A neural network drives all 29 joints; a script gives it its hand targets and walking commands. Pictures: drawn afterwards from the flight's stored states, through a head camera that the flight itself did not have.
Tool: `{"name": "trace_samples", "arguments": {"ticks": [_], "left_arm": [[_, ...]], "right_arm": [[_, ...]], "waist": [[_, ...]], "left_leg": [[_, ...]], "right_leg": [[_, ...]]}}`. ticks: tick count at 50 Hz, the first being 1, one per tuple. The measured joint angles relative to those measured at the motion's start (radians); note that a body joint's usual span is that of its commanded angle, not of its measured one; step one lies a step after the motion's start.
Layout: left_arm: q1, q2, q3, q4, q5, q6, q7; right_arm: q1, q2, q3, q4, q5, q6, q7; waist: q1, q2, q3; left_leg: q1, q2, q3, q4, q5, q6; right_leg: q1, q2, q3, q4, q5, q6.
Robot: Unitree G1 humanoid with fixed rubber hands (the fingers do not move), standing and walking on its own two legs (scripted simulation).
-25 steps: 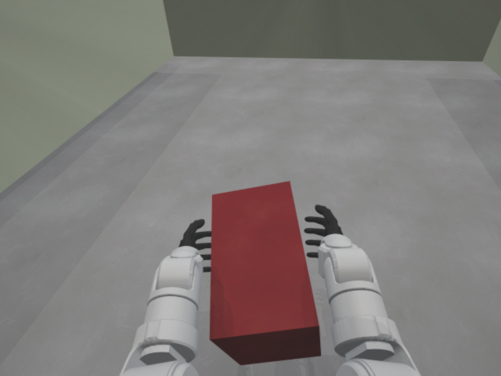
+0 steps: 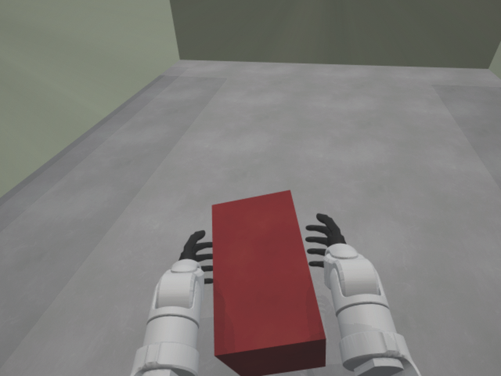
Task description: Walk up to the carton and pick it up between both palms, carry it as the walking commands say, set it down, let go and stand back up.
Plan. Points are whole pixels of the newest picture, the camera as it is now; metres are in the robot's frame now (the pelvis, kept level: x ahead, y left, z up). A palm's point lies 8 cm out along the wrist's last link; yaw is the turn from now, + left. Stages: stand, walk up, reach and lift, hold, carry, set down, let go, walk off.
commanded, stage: reach and lift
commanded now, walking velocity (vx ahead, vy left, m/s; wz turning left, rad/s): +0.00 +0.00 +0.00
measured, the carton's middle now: (267, 283) +0.33 -0.01 -0.04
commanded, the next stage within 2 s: hold in 0.74 s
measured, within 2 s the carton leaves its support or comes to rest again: neither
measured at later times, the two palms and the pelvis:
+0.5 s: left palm (191, 282) +0.28 +0.11 +0.05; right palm (340, 259) +0.30 -0.13 +0.07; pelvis -0.01 -0.01 +0.00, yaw +0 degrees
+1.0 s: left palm (187, 281) +0.28 +0.12 +0.05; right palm (337, 260) +0.30 -0.12 +0.07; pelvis -0.01 +0.00 +0.00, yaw +0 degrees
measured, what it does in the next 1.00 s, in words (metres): stands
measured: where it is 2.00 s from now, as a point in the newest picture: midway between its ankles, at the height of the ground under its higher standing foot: outside the picture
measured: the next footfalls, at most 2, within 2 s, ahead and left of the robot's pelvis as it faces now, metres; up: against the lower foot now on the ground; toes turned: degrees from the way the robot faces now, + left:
none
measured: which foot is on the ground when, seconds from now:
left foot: down 0.00-1.00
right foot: down 0.00-1.00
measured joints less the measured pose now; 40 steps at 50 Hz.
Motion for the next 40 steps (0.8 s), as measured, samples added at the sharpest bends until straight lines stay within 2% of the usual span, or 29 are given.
{"name": "trace_samples", "arguments": {"ticks": [9, 20, 30, 40], "left_arm": [[-0.008, -0.003, 0.018, 0.026, 0.003, 0.003, 0.000], [-0.011, -0.004, 0.017, 0.019, -0.007, -0.003, 0.007], [-0.005, -0.002, 0.035, 0.032, 0.000, -0.001, -0.014], [0.009, 0.003, 0.020, 0.009, -0.010, 0.007, -0.018]], "right_arm": [[-0.009, 0.004, -0.016, 0.018, -0.020, 0.006, 0.016], [-0.012, 0.005, -0.008, 0.003, -0.011, 0.000, -0.003], [-0.032, 0.013, -0.019, 0.042, -0.033, -0.007, -0.009], [-0.024, 0.010, -0.005, 0.036, -0.029, -0.010, -0.010]], "waist": [[-0.004, 0.006, 0.007], [0.012, 0.005, 0.011], [0.024, 0.010, 0.003], [0.022, 0.002, 0.000]], "left_leg": [[0.005, -0.001, 0.003, 0.013, -0.001, -0.002], [-0.025, 0.006, 0.006, 0.025, 0.005, -0.015], [-0.023, 0.011, 0.001, 0.027, 0.005, -0.022], [-0.028, 0.009, 0.005, 0.029, 0.004, -0.017]], "right_leg": [[0.003, 0.000, -0.001, 0.017, -0.003, -0.001], [-0.036, 0.008, -0.003, 0.047, -0.002, -0.011], [-0.034, 0.012, -0.014, 0.054, -0.006, -0.019], [-0.033, 0.008, -0.014, 0.049, -0.006, -0.014]]}}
